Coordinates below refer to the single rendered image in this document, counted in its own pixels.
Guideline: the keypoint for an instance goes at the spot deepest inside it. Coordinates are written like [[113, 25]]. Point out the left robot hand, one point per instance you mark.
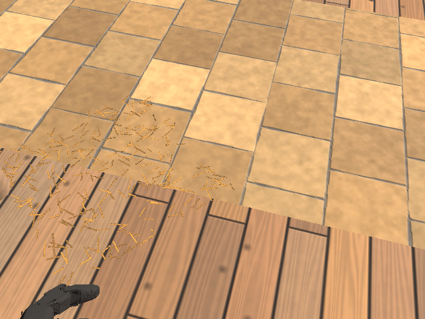
[[59, 299]]

